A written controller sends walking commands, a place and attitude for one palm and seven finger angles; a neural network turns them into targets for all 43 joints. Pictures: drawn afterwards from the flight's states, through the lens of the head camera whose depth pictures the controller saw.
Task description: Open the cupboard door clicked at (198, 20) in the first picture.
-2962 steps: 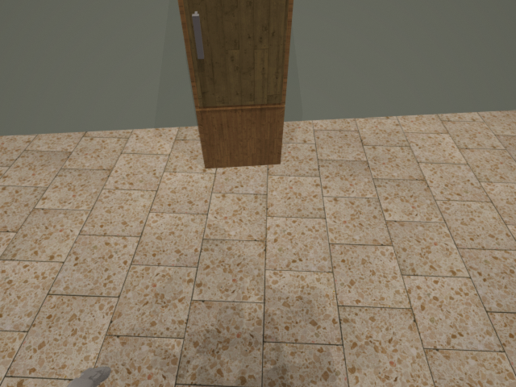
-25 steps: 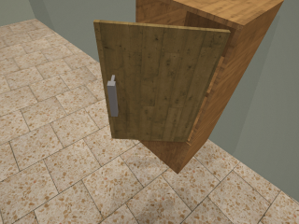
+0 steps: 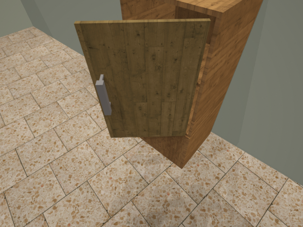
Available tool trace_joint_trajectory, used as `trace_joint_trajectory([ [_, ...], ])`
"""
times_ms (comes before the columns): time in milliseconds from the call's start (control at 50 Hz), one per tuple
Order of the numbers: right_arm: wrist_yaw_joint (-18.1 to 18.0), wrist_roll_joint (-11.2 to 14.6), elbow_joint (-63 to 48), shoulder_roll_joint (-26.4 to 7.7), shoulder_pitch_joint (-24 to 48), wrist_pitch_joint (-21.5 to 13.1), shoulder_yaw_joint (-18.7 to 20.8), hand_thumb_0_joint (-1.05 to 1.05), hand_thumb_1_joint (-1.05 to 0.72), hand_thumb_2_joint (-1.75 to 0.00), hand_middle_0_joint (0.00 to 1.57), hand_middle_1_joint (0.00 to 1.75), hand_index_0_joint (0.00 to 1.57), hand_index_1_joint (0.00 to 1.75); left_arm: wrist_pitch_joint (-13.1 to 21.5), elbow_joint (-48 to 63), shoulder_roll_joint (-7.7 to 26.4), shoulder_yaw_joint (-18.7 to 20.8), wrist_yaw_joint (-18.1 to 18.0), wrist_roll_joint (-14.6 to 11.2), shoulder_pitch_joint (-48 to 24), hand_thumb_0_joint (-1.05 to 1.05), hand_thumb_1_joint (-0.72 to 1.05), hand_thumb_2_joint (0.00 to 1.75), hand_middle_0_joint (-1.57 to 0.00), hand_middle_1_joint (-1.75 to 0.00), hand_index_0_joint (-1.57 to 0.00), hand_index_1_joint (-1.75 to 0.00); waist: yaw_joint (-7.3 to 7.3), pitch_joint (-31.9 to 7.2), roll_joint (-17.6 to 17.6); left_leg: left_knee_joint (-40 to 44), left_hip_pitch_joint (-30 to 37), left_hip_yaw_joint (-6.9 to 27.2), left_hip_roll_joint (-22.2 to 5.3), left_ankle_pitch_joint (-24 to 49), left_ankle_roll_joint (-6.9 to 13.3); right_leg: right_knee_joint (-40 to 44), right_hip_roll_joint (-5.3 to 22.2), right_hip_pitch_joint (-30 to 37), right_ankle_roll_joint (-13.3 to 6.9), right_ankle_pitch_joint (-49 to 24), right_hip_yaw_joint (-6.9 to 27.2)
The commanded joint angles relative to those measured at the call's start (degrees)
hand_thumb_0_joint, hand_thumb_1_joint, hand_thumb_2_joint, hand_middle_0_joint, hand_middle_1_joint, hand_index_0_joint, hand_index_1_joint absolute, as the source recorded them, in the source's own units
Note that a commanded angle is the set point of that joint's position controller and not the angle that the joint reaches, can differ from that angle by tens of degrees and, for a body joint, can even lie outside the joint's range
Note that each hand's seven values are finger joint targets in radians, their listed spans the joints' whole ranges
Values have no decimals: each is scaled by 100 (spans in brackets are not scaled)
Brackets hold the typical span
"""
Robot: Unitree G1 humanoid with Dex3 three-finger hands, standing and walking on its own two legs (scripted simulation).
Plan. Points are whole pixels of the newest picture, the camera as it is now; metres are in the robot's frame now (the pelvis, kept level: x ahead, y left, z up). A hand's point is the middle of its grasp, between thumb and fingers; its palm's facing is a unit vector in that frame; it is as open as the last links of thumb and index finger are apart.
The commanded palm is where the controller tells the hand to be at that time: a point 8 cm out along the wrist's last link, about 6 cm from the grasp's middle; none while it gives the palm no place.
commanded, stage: come to a stop and stand still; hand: left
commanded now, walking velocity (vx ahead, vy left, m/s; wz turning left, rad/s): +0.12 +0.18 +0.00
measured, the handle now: (105, 95) +0.57 +0.20 -0.01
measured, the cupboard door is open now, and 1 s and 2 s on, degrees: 42 42 42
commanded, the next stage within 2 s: look again from close up in 0.72 s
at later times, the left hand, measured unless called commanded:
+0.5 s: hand out of the picture +0.00 +0.20 -0.17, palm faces +0.04 -0.99 -0.15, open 7.3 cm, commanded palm none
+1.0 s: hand out of the picture -0.02 +0.21 -0.17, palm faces +0.01 -0.98 -0.18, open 7.4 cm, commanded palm none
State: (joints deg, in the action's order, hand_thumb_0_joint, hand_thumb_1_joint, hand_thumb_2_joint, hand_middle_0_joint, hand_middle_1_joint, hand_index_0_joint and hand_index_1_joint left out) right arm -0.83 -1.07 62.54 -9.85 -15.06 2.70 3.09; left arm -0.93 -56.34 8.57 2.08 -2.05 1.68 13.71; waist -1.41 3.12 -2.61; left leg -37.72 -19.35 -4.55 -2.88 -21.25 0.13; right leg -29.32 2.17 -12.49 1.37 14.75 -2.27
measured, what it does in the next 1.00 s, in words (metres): steps on the spot: left foot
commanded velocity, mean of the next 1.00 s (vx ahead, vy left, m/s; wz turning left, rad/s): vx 0.02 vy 0.02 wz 0.00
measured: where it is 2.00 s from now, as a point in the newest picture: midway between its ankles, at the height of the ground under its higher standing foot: outside the picture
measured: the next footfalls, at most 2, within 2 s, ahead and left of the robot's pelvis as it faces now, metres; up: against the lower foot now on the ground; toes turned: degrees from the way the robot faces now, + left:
left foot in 0.20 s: +0.04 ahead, +0.11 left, +0.00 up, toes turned +4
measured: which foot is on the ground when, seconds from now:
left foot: up 0.00-0.18, down 0.20-1.00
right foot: down 0.00-1.00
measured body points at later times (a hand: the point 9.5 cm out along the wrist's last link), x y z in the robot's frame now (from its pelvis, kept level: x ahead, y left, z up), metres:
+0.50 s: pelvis +0.01 +0.04 +0.01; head +0.03 +0.05 +0.46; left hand +0.00 +0.25 -0.16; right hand +0.00 -0.17 -0.15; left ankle +0.00 +0.10 -0.73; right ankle -0.01 -0.10 -0.73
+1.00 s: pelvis +0.00 +0.05 +0.00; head +0.02 +0.05 +0.45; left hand -0.02 +0.26 -0.16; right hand +0.00 -0.17 -0.16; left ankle +0.00 +0.10 -0.73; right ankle -0.01 -0.10 -0.73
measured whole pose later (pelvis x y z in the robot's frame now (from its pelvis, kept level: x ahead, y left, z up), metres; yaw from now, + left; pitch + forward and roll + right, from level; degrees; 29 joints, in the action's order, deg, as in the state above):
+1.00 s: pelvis +0.00 +0.05 +0.00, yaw +1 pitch +0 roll -1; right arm -1.1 -1.0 61.4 -8.9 -17.7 -1.0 -0.6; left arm 0.8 -63.6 7.0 -1.4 -2.3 1.5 18.5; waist -0.2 2.1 -1.3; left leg -28.2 -12.9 -5.8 3.5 -15.4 5.8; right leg -28.7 4.6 -12.0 1.6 16.2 -3.2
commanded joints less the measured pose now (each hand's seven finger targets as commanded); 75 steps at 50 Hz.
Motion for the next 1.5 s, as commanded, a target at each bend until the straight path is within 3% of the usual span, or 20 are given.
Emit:
trace_joint_trajectory([
  [0,88,-27,-312,-355,-189,-44,101,0,-90,-90,20,30,20,30,168,313,952,198,-52,-32,108,0,90,90,-20,-30,-20,-30,65,639,1602,-1141,-491,368,3,-43,-82,2257,1422,-769,-844,1688,1731],
  [80,110,-3,-302,-263,-428,-136,78,0,-90,-90,20,30,20,30,147,338,977,268,-41,11,237,0,90,90,-20,-30,-20,-30,141,345,1153,-585,-212,160,68,-74,-142,1764,1311,-263,-893,653,1143],
  [160,45,4,-235,-168,-851,-246,9,0,-90,-90,20,30,20,30,53,247,903,268,-6,-26,329,0,90,90,-20,-30,-20,-30,40,200,839,1334,1141,78,211,471,-89,1011,930,-812,-638,1178,865],
  [200,-8,-55,-264,-579,-998,-312,55,0,-90,-90,20,30,20,30,8,311,470,173,52,-57,408,0,90,90,-20,-30,-20,-30,37,193,-688,2321,925,1410,-741,-428,298,-168,111,-1078,-249,1089,81],
  [240,-26,-57,-323,-713,-605,-345,65,0,-90,-90,20,30,20,30,-3,230,295,115,48,16,333,0,90,90,-20,-30,-20,-30,136,376,-1228,3131,-45,2094,-1216,-1052,703,-1061,109,-574,-143,948,-145],
  [360,-158,15,-150,-454,-551,-452,-103,0,-90,-90,20,30,20,30,145,-178,130,-19,35,-93,715,0,90,90,-20,-30,-20,-30,270,-318,0,1775,1403,910,-751,3591,654,347,219,-3,-87,-17,-44],
  [420,-150,88,-28,-262,-593,-461,-150,0,-90,-90,20,30,20,30,222,-417,338,-30,-46,-109,968,0,90,90,-20,-30,-20,-30,206,-442,283,1606,979,630,-349,2655,204,755,658,770,-324,-1870,497],
  [740,-140,75,286,-221,-583,-413,-173,0,-90,-90,20,30,20,30,98,-708,134,-144,-91,-51,1085,0,90,90,-20,-30,-20,-30,178,309,239,2335,929,762,-392,1414,184,843,457,238,-109,-650,237],
  [780,-143,70,289,-202,-611,-426,-171,0,-90,-90,20,30,20,30,105,-722,109,-140,-92,-51,1115,0,90,90,-20,-30,-20,-30,174,236,245,2341,963,768,-384,1472,178,828,462,257,-107,-702,251],
  [800,-82,133,-234,-604,-272,-493,-264,0,-90,-90,20,30,20,30,256,-806,473,-245,-271,16,948,0,90,90,-20,-30,-20,-30,159,407,147,1373,567,823,-465,3540,1,646,474,-23,-148,-999,247],
  [820,-65,26,-316,-473,-514,-478,-251,0,-90,-90,20,30,20,30,235,-589,492,-186,-222,-53,978,0,90,90,-20,-30,-20,-30,100,-7,-156,1632,606,813,-302,1799,-53,382,428,130,-290,124,178],
  [880,-46,1,-452,-472,-362,-480,-252,0,-90,-90,20,30,20,30,236,-564,419,-207,-76,-22,1031,0,90,90,-20,-30,-20,-30,201,41,-526,2087,199,1142,-304,167,190,175,245,77,-331,287,43],
  [1000,-55,34,-458,-485,-492,-497,-267,0,-90,-90,20,30,20,30,271,-548,306,-276,-52,-66,845,0,90,90,-20,-30,-20,-30,123,70,547,1887,498,1003,-306,828,325,377,342,-76,-313,-107,221],
  [1360,-64,50,-129,-558,-218,-529,-304,0,-90,-90,20,30,20,30,279,-447,664,-211,-42,-90,655,0,90,90,-20,-30,-20,-30,173,-44,396,1718,838,632,-258,1702,265,635,477,209,-296,-964,435],
  [1380,-35,111,-506,-713,107,-494,-271,0,-90,-90,20,30,20,30,283,-626,703,-216,-250,-30,951,0,90,90,-20,-30,-20,-30,275,81,831,796,576,572,-451,2307,92,614,644,6,-231,-2088,594],
  [1400,-254,372,-2489,-1594,-66,-1284,-78,0,-90,-90,20,30,20,30,1494,8314,2143,795,-260,-1114,-3431,0,88,89,-20,-32,-20,-32,-416,-2816,-444,1292,2087,698,148,2928,-21,25,-36,205,-320,-1901,-26],
  [1420,-426,328,-2142,-1051,425,-1811,-293,0,-90,-90,20,30,20,30,1192,6781,1658,582,-422,-685,-762,0,85,88,-20,-33,-20,-33,181,-2550,-1354,1452,2510,641,-134,3678,-88,-357,-153,-149,-391,-539,-33],
  [1440,-424,345,-1739,-1036,353,-1919,-216,0,-90,-90,20,30,20,30,897,6107,1323,391,-672,-772,-494,0,83,87,-21,-34,-21,-34,91,-2049,-1420,1454,1878,615,-92,3166,-249,-437,-90,-350,-315,33,-141],
  [1460,-347,397,-1726,-761,161,-1901,-179,0,-90,-90,20,30,20,30,383,5029,-148,-434,-631,-892,1043,0,81,86,-21,-36,-21,-36,-43,-1128,-750,1568,1413,727,-126,2515,-176,-329,-116,-722,-255,201,-226],
  [1480,-306,415,-2208,-1070,338,-1962,-140,0,-90,-90,20,30,20,30,591,6003,66,-273,-529,-1124,144,0,78,85,-21,-37,-21,-37,-54,-438,-582,1404,810,780,-31,1898,-96,-205,-69,-752,-257,16,-275],
])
